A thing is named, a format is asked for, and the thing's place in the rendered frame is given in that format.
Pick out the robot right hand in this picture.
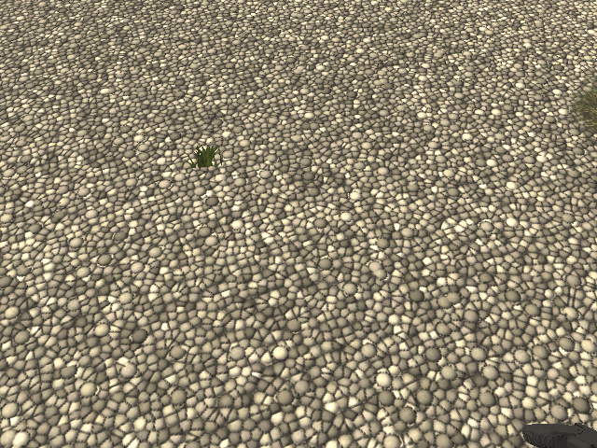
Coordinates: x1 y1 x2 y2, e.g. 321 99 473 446
522 423 597 448

